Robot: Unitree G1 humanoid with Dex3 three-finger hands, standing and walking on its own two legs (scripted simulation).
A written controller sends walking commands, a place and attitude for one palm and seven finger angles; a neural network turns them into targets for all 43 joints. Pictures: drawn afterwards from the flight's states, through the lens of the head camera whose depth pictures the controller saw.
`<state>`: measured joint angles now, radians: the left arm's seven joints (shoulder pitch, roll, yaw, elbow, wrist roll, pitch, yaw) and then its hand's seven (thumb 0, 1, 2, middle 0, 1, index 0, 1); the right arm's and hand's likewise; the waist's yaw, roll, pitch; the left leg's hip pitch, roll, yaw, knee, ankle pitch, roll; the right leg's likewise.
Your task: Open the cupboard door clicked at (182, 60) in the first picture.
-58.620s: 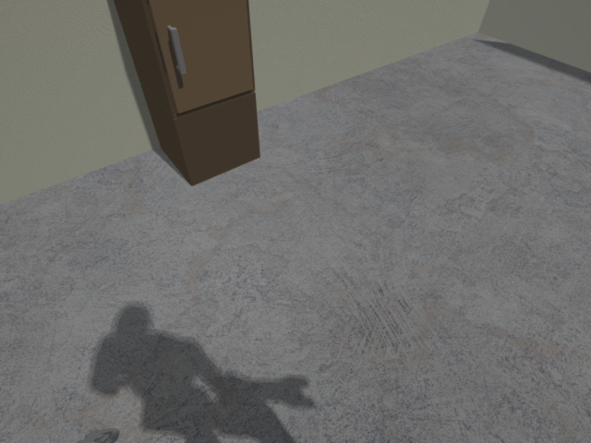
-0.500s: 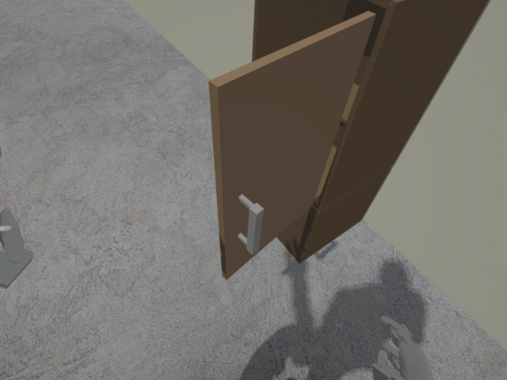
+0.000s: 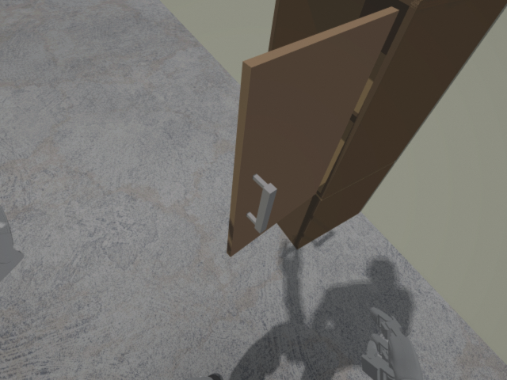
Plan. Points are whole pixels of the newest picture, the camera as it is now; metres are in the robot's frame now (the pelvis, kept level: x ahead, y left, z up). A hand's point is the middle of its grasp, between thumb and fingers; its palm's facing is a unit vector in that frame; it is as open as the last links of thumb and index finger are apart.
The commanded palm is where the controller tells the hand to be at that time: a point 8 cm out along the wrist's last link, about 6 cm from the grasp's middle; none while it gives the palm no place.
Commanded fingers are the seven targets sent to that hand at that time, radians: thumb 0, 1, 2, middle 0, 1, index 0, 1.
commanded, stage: step back with the hand held close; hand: left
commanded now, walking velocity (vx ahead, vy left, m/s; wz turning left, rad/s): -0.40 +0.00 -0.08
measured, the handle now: (259, 204) +0.47 +0.02 -0.09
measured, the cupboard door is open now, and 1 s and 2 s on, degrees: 98 98 98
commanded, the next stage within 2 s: stop stepping back and stand still in 0.12 s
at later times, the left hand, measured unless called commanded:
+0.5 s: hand (21, 363) +0.11 +0.23 +0.15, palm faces +0.36 -0.81 -0.45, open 7.4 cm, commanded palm +0.05 +0.26 +0.17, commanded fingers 0.00 0.90 0.90 -0.20 -0.30 -0.20 -0.30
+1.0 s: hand out of the picture +0.07 +0.22 +0.15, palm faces +0.40 -0.81 -0.43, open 7.4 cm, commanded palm none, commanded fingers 0.00 0.90 0.90 -0.20 -0.30 -0.20 -0.30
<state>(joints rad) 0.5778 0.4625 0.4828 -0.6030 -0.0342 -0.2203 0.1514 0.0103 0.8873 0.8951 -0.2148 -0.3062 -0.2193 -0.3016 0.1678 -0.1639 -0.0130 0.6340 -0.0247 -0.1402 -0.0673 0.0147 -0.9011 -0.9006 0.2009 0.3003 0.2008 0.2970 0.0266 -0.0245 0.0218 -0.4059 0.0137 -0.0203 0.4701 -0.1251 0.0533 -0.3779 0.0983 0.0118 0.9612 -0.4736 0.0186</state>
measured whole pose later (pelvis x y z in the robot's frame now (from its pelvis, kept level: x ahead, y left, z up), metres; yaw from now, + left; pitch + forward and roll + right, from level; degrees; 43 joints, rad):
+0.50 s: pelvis -0.11 -0.03 -0.01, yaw -4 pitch +1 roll +0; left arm 0.55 0.44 0.44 -0.47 -0.05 -0.17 0.15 0.01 0.89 0.90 -0.21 -0.31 -0.22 -0.30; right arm 0.28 -0.26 -0.02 0.68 0.01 -0.10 -0.10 0.02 -0.90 -0.90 0.20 0.30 0.20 0.30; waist -0.03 -0.04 -0.05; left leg -0.36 -0.03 0.05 0.55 -0.23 0.05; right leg -0.13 0.01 -0.01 0.53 -0.40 -0.01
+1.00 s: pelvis -0.14 -0.03 -0.01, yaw -4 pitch -1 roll +0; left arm 0.51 0.37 0.41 -0.40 -0.03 -0.20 0.14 0.01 0.89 0.90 -0.21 -0.31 -0.21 -0.30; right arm 0.24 -0.20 0.01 0.66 0.00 -0.15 -0.09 0.02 -0.90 -0.90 0.20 0.30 0.20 0.30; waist 0.00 0.00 -0.02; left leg -0.29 0.02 0.06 0.55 -0.24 0.00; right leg -0.14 0.01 -0.04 0.54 -0.39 -0.03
